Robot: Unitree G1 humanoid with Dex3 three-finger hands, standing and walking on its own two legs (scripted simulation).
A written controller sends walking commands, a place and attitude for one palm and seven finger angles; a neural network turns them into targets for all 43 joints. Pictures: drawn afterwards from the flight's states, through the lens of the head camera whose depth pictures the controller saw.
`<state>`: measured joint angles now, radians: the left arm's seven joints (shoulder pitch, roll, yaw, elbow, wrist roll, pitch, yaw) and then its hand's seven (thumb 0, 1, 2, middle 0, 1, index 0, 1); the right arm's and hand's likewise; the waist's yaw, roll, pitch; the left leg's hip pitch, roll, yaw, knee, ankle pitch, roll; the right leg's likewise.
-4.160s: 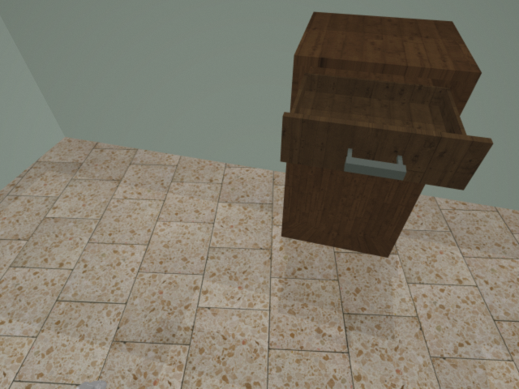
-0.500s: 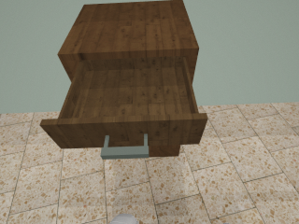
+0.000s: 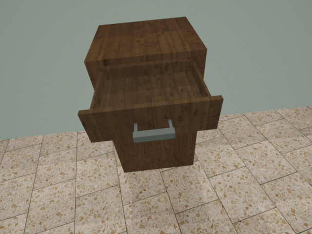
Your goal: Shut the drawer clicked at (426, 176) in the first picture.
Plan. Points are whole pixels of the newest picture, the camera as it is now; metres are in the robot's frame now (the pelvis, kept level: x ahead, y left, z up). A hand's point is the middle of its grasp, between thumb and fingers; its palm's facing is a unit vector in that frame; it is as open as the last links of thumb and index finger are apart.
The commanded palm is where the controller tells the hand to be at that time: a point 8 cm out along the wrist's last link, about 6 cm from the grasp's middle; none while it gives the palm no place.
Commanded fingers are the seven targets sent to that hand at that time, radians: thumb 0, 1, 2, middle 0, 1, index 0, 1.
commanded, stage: come to a stop and stand still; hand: left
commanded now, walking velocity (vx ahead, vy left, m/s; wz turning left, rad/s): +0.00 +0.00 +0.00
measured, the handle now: (153, 129) +0.43 +0.05 +0.03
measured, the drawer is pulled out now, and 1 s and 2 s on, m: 0.29 0.29 0.29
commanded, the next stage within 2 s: look again from close up in 0.58 s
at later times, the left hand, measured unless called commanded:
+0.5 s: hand out of the picture -0.01 +0.21 -0.14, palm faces +0.02 -0.97 -0.23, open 7.3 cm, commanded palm none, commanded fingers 0.00 0.90 0.90 -0.20 -0.30 -0.20 -0.30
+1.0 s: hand out of the picture -0.05 +0.20 -0.15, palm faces +0.06 -0.98 -0.19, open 7.3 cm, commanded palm none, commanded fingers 0.00 0.90 0.90 -0.20 -0.30 -0.20 -0.30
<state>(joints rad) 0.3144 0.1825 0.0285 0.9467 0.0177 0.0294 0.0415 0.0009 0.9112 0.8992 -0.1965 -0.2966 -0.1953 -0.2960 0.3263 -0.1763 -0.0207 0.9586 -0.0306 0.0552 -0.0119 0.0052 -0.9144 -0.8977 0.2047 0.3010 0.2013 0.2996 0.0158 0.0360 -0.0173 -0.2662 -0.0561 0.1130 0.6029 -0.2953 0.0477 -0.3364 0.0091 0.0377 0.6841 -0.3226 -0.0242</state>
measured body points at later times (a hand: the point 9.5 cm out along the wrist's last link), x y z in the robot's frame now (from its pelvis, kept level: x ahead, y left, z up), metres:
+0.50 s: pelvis -0.07 +0.03 +0.01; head -0.06 +0.01 +0.46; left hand -0.01 +0.26 -0.13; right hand -0.09 -0.19 -0.16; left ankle -0.04 +0.12 -0.72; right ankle +0.01 -0.08 -0.72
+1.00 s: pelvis -0.05 +0.03 +0.02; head -0.04 +0.02 +0.47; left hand -0.05 +0.25 -0.14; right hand -0.03 -0.19 -0.14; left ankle -0.04 +0.12 -0.72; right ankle +0.01 -0.08 -0.72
